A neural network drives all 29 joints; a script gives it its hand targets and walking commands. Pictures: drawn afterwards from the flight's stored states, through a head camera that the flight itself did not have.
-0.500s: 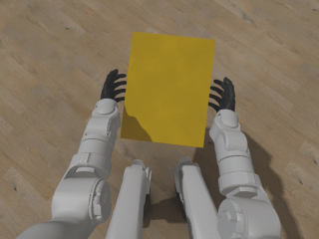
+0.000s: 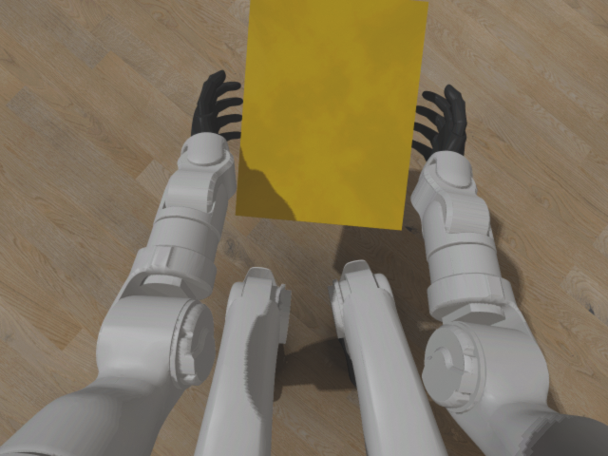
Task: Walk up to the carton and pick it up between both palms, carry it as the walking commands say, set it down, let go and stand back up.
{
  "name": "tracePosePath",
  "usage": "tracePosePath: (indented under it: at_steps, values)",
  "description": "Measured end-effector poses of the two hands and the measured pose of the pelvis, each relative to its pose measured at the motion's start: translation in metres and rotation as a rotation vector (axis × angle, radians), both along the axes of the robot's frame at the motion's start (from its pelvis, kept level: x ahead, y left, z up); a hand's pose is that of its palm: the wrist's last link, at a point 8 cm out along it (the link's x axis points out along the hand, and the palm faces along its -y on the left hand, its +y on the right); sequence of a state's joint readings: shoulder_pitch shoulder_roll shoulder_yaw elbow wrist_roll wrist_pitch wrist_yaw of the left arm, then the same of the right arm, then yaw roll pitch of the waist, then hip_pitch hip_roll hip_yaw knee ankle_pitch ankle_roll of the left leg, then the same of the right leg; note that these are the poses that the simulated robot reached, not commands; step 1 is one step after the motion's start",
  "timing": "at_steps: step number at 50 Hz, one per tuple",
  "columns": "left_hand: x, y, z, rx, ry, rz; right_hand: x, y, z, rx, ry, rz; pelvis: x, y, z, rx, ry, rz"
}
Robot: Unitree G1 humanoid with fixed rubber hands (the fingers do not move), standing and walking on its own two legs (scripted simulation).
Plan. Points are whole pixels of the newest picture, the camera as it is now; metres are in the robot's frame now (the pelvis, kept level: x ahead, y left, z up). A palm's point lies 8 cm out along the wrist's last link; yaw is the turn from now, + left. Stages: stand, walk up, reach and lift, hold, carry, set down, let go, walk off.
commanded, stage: set down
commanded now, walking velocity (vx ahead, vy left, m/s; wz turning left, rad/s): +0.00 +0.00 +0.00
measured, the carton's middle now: (325, 124) +0.52 -0.04 -0.17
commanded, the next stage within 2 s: none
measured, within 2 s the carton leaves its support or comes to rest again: rests again in 2.00 s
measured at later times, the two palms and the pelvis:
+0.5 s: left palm (231, 151) +0.50 +0.10 -0.21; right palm (415, 171) +0.46 -0.18 -0.21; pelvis -0.04 -0.02 -0.06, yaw +0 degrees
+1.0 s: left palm (233, 146) +0.53 +0.11 -0.28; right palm (405, 157) +0.50 -0.18 -0.27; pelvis -0.02 -0.01 -0.10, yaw +0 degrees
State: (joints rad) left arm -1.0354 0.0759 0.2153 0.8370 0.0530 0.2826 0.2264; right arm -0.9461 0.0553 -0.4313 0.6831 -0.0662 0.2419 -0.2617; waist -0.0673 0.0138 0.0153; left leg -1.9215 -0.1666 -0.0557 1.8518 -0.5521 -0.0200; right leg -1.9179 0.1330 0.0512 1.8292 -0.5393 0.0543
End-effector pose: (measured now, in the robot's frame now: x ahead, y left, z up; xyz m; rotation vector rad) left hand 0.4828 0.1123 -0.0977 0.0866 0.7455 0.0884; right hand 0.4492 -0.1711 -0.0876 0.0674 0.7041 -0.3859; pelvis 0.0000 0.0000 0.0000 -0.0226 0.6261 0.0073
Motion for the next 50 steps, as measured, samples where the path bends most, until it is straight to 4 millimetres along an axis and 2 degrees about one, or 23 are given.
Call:
tracePosePath:
  at_steps: [11, 15, 20, 27, 36, 42, 50]
  values:
    - [0.016, -0.011, -0.043, 0.024, -0.021, -0.025, 0.010, -0.008, -0.047, -0.010, -0.016, -0.030, -0.014, -0.006, -0.022, 0.011, -0.095, -0.004]
    - [0.022, -0.012, -0.066, 0.027, -0.059, -0.021, 0.016, -0.010, -0.073, 0.000, -0.057, -0.034, -0.028, -0.008, -0.028, 0.022, -0.215, -0.014]
    - [0.019, -0.010, -0.098, 0.038, -0.021, -0.023, 0.013, -0.008, -0.106, 0.018, -0.019, -0.042, -0.032, -0.014, -0.049, 0.047, -0.181, -0.027]
    - [0.019, -0.009, -0.110, 0.062, 0.022, -0.039, 0.011, -0.006, -0.122, 0.013, 0.028, -0.030, -0.038, -0.021, -0.066, 0.065, -0.193, -0.029]
    - [0.036, -0.006, -0.117, 0.051, -0.003, -0.042, 0.033, -0.007, -0.131, 0.007, 0.002, 0.010, -0.041, -0.020, -0.080, 0.058, -0.178, -0.024]
    - [0.045, -0.001, -0.141, 0.045, 0.008, -0.040, 0.047, -0.007, -0.152, 0.021, 0.010, 0.088, -0.034, -0.017, -0.090, 0.049, -0.145, -0.019]
    - [0.046, -0.003, -0.179, 0.034, 0.071, -0.065, 0.047, -0.011, -0.178, 0.015, 0.073, 0.112, -0.018, -0.010, -0.099, 0.014, -0.126, -0.009]
